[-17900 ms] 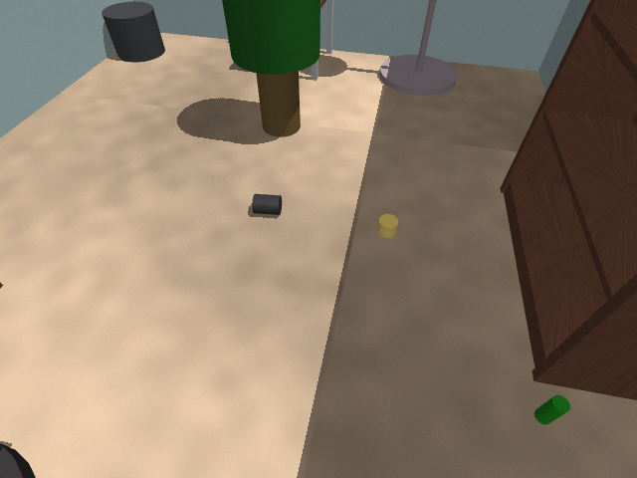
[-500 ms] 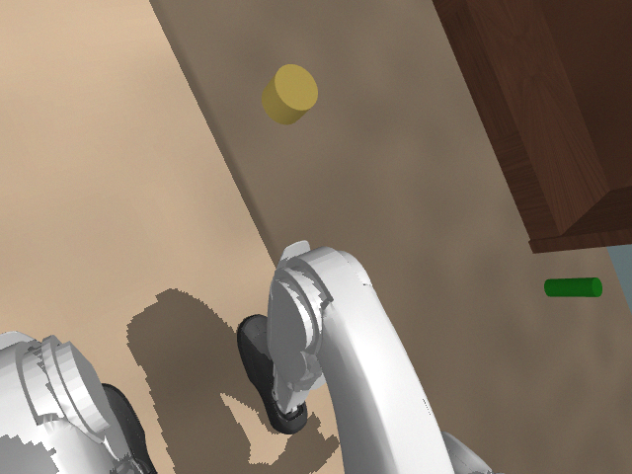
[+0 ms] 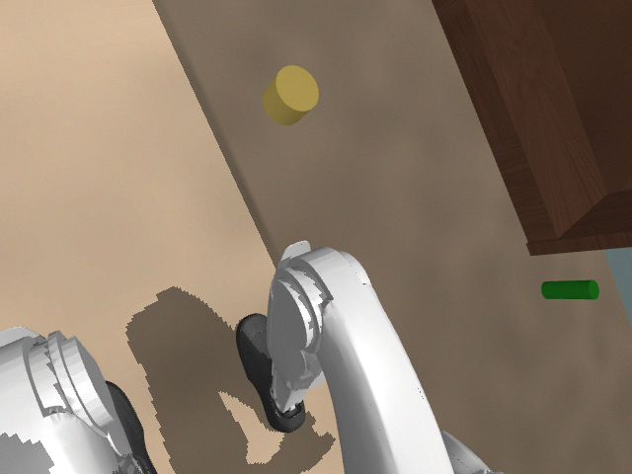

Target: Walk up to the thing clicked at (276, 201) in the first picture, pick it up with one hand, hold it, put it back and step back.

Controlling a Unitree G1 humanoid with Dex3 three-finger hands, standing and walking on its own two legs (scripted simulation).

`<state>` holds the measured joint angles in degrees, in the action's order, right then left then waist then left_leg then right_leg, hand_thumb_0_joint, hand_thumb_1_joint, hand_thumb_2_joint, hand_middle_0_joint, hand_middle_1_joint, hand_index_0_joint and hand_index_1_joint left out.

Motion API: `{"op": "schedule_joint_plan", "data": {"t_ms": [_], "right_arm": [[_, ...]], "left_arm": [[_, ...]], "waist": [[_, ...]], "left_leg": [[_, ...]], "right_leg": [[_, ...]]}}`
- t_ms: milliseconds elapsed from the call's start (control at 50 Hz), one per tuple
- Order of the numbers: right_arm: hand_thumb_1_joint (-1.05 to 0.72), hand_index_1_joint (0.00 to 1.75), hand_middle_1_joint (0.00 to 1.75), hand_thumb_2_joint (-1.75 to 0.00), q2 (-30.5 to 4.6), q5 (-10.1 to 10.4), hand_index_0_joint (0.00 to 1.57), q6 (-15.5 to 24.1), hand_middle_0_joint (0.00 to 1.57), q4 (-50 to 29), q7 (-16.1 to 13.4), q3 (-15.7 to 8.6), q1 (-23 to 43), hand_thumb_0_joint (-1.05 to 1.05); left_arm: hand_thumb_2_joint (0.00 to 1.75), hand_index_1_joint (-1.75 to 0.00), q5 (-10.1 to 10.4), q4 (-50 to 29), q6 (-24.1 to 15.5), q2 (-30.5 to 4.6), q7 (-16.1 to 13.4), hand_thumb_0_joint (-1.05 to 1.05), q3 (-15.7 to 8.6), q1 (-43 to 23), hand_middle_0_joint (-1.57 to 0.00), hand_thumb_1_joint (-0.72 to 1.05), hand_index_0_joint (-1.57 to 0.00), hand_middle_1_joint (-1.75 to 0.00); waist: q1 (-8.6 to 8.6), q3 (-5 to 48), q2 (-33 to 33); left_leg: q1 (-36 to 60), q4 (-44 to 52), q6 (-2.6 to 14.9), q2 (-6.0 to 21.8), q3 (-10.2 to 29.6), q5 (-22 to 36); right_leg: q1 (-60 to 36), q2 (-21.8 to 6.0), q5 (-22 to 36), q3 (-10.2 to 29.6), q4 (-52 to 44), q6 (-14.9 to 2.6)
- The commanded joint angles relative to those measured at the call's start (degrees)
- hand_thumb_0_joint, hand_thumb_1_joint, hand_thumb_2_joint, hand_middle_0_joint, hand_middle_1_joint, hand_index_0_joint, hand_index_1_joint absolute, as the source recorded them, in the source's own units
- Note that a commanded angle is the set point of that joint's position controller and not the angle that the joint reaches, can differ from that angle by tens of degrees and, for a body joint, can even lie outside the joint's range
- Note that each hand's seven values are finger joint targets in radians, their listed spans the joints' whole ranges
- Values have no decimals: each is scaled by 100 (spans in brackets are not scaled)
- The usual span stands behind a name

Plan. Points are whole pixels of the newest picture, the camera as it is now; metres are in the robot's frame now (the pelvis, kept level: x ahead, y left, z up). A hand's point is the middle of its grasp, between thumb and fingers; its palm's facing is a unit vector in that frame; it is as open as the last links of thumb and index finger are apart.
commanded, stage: settle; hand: left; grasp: from above
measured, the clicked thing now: out of the picture +0.47 +0.33 -0.27
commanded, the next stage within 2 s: lift in 0.68 s
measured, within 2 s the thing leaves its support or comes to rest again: leaves its support in 0.14 s
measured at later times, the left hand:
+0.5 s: hand out of the picture +0.45 +0.35 -0.15, palm faces -0.37 -0.18 -0.91, open 10.9 cm
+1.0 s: hand out of the picture +0.44 +0.34 -0.09, palm faces -0.38 -0.18 -0.91, open 10.8 cm
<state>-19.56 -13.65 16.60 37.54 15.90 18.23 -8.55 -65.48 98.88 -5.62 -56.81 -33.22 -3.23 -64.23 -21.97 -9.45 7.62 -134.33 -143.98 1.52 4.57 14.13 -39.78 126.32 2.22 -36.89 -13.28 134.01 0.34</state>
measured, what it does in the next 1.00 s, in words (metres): stands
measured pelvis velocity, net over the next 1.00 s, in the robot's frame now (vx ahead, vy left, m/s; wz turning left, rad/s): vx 0.00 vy -0.01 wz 0.13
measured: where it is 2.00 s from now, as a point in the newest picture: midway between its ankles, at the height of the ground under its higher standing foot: (210, 430)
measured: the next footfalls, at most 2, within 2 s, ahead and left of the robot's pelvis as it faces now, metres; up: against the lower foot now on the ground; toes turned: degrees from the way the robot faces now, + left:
none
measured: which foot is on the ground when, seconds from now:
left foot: down 0.00-1.00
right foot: down 0.00-1.00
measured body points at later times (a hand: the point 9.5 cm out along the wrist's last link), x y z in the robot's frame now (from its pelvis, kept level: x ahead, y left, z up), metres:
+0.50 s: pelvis +0.00 +0.00 +0.01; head +0.23 +0.09 +0.39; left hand +0.47 +0.36 -0.10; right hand +0.06 -0.26 -0.08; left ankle +0.07 +0.13 -0.28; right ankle +0.12 -0.10 -0.28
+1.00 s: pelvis +0.00 -0.01 +0.04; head +0.22 +0.07 +0.43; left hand +0.46 +0.35 -0.03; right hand +0.07 -0.26 -0.07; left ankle +0.07 +0.13 -0.28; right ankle +0.12 -0.10 -0.28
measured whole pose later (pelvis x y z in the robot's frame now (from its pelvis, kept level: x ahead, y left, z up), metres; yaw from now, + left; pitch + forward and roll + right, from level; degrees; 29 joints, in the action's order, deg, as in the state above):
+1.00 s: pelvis +0.00 -0.01 +0.04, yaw +7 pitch +34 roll -7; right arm -16.0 -5.8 3.9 41.2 10.0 4.4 -11.9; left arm -63.1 76.4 0.2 -39.5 -15.2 -4.1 -55.6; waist -14.1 5.3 -1.8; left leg -130.1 -132.6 1.5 3.9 5.6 -37.7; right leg 125.6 0.3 -37.8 -6.4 128.7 -0.6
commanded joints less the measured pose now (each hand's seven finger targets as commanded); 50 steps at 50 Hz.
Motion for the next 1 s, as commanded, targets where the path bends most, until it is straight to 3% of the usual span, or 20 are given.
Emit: {"op": "schedule_joint_plan", "data": {"t_ms": [0, 40, 60, 80, 120, 140, 160, 180, 260, 320, 340, 380, 480, 580, 660, 760, 780, 800, 900, 980], "right_arm": [[-91, 30, 30, -90, -1790, 101, 20, -11, 20, 129, -24, -583, -1142, 0], [-91, 30, 30, -90, -1796, 120, 20, -48, 20, 193, -16, -661, -1157, 0], [-90, 30, 30, -90, -1740, 93, 20, -66, 20, 192, 6, -667, -1181, 0], [-90, 30, 30, -90, -1765, 102, 20, -78, 20, 228, 15, -695, -1231, 0], [-90, 30, 30, -90, -1703, 146, 20, -128, 20, 265, 14, -805, -1232, 0], [-90, 30, 30, -90, -1742, 160, 20, -130, 20, 287, 51, -910, -1268, 0], [-90, 30, 30, -90, -1746, 172, 20, -172, 20, 323, 60, -987, -1324, 0], [-90, 30, 30, -90, -1687, 215, 20, -198, 20, 267, 68, -1047, -1228, 0], [-90, 30, 30, -90, -1668, 308, 20, -275, 20, 381, 117, -1309, -1362, 0], [-90, 30, 30, -90, -1594, 416, 20, -398, 20, 400, 96, -1453, -1449, 0], [-90, 30, 30, -90, -1575, 438, 20, -421, 20, 383, 101, -1469, -1479, 0], [-90, 30, 30, -90, -1557, 472, 20, -491, 20, 425, 66, -1535, -1486, 0], [-90, 30, 30, -90, -1370, 540, 20, -715, 20, 452, -77, -1569, -1565, 0], [-90, 30, 30, -90, -1218, 559, 20, -910, 20, 443, -256, -1556, -1592, 0], [-90, 30, 30, -90, -1179, 601, 20, -1000, 20, 356, -376, -1594, -1452, 0], [-93, 30, 30, -91, -1133, 666, 20, -1094, 20, 277, -514, -1640, -1346, 0], [-88, 30, 30, -89, -1158, 687, 20, -1105, 20, 283, -529, -1674, -1372, 0], [-93, 30, 30, -91, -1164, 702, 20, -1121, 20, 264, -540, -1681, -1411, 0], [-91, 30, 30, -91, -1075, 822, 20, -1238, 20, 252, -622, -1817, -1475, 0], [-91, 30, 30, -91, -1033, 914, 20, -1353, 20, 239, -704, -1967, -1541, 0]], "left_arm": [[77, -61, -9, -1051, -29, -1053, -73, 0, -119, -1643, -105, 59, -103, -59], [79, -59, -66, -1364, -13, -1189, -108, 0, -305, -1628, -110, 62, -107, -56], [77, -59, -70, -991, 41, -929, -102, 0, -223, -1404, -110, 63, -107, -56], [76, -58, -103, -1273, 57, -1048, -110, 0, -332, -1441, -109, 64, -107, -56], [76, -57, -121, -1594, 102, -1211, -146, 0, -621, -1304, -111, 67, -109, -55], [74, -56, -134, -1852, 115, -1147, -106, 0, -563, -1478, -113, 69, -111, -53], [75, -56, -126, -1804, 170, -1172, -97, 0, -704, -1198, -114, 70, -111, -54], [75, -56, -113, -2044, 210, -965, -56, 0, -622, -1184, -114, 71, -112, -54], [76, -56, -45, -2039, 365, -753, 160, 0, -752, -1106, -116, 74, -114, -53], [76, -56, 87, -2220, 508, -368, 405, 0, -619, -948, -120, 79, -118, -53], [76, -56, 133, -2248, 514, -131, 510, 0, -494, -1049, -122, 80, -119, -53], [76, -55, 160, -2075, 554, -72, 735, 0, -432, -863, -123, 80, -120, -51], [78, -56, 278, -2542, 432, 121, 1143, 0, -230, -1314, -124, 81, -120, -52], [74, -54, 136, -2697, 242, -299, 1277, 0, -360, -1468, -120, 78, -118, -52], [72, -52, -16, -2810, 221, -216, 1221, 0, -285, -1586, -116, 72, -113, -48], [67, -52, 11, -2713, 338, -200, 1093, 0, -355, -1523, -123, 79, -121, -50], [72, -44, -19, -2643, 389, -137, 1122, 0, -322, -1391, -115, 71, -113, -42], [68, -51, -53, -2706, 438, -125, 1153, 0, -317, -1371, -121, 77, -119, -48], [70, -47, 299, -3161, 591, 16, 1459, 0, -289, -1236, -125, 84, -122, -44], [69, -47, 308, -3659, 604, 124, 1802, 0, -217, -1076, -125, 85, -122, -45]], "waist": [[-232, 3804, -3323], [-65, 4153, -3751], [-190, 3975, -3448], [-144, 4094, -3491], [94, 4475, -3777], [52, 4484, -3958], [131, 4539, -3898], [225, 4700, -3893], [202, 4488, -3585], [332, 4719, -3398], [239, 4632, -3298], [227, 4396, -2928], [241, 4618, -2610], [409, 4813, -2360], [521, 5005, -2696], [680, 5080, -2758], [722, 5165, -2777], [698, 5259, -2746], [872, 5638, -2605], [934, 5814, -2595]], "left_leg": [[3059, 1508, -164, 24, -344, 1117], [3301, 1569, -224, 26, -368, 1365], [3105, 1497, -187, 21, -397, 1297], [3135, 1466, -175, 8, -449, 1423], [3275, 1498, -195, -5, -520, 1605], [3356, 1503, -197, -16, -550, 1622], [3319, 1553, -188, -28, -592, 1629], [3349, 1572, -190, -30, -608, 1669], [3020, 1631, -120, -71, -660, 1287], [3023, 1760, -83, -101, -723, 1206], [2957, 1844, -77, -123, -686, 1097], [2704, 1820, -17, -137, -729, 879], [2620, 1829, 20, -198, -831, 923], [2476, 1801, 32, -263, -983, 936], [2887, 1954, -22, -270, -1017, 923], [2931, 2230, -11, -305, -1073, 756], [3102, 2272, -13, -294, -1078, 832], [3198, 2310, -5, -295, -1075, 912], [3339, 2520, 36, -314, -1168, 1170], [3683, 2720, 26, -319, -1169, 1332]], "right_leg": [[-1810, 339, 1382, -280, -1059, -164], [-1811, 342, 1532, -272, -979, -205], [-1887, 366, 1571, -266, -1026, -183], [-1929, 371, 1674, -245, -1051, -168], [-1962, 376, 1803, -188, -1013, -207], [-1802, 336, 1768, -172, -955, -222], [-1934, 354, 1796, -135, -1023, -224], [-1849, 364, 1800, -121, -1018, -239], [-1470, 296, 1439, -44, -1087, -243], [-1545, 290, 1332, 54, -1232, -248], [-1460, 256, 1233, 36, -1244, -249], [-1414, 263, 1008, 140, -1357, -248], [-1725, 231, 967, 296, -1484, -231], [-2141, 228, 809, 527, -1625, -221], [-1900, 211, 770, 507, -1611, -292], [-1842, 180, 621, 502, -1728, -308], [-1817, 174, 729, 479, -1729, -313], [-1866, 165, 860, 445, -1730, -308], [-2273, 134, 1140, 537, -1926, -278], [-2387, 106, 1278, 597, -2055, -296]]}}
